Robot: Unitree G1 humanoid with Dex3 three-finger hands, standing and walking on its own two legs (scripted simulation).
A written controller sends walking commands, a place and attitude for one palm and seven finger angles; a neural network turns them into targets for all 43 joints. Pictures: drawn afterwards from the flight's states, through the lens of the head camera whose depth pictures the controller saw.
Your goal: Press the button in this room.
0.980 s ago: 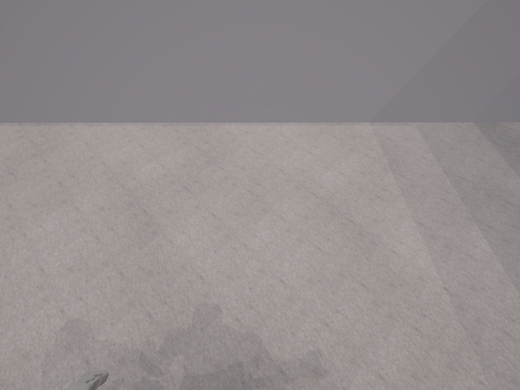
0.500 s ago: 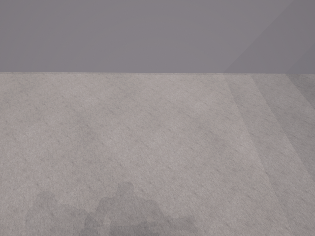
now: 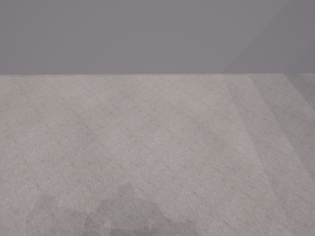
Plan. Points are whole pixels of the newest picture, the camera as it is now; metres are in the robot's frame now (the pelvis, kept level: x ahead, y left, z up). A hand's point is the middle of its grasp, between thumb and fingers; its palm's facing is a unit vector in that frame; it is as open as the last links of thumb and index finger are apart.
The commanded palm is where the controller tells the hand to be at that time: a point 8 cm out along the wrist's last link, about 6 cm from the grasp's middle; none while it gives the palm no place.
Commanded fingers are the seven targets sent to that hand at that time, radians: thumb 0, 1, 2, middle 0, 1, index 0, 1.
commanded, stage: turn or walk to find it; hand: left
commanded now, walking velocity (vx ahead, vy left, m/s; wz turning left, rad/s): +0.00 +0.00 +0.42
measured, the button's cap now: out of the picture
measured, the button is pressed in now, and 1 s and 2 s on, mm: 0 0 0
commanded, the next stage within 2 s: none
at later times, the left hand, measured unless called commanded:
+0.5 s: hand out of the picture +0.02 +0.22 -0.18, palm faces +0.14 -0.96 -0.25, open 7.4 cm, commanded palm none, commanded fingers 0.00 0.90 0.90 -0.20 -0.30 -0.20 -0.30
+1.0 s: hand out of the picture -0.10 +0.19 -0.19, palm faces +0.41 -0.88 -0.22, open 7.4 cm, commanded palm none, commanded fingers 0.00 0.90 0.90 -0.20 -0.30 -0.20 -0.30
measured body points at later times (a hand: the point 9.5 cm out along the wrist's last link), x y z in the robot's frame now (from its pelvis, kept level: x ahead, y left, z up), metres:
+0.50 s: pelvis -0.02 +0.01 -0.01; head +0.02 +0.02 +0.44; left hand +0.02 +0.27 -0.16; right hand +0.05 -0.23 -0.16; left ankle +0.01 +0.12 -0.74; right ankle -0.04 -0.13 -0.70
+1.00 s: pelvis -0.06 -0.01 -0.02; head -0.03 +0.02 +0.43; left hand -0.12 +0.23 -0.17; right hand +0.12 -0.23 -0.15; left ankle -0.11 +0.10 -0.74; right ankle -0.04 -0.14 -0.74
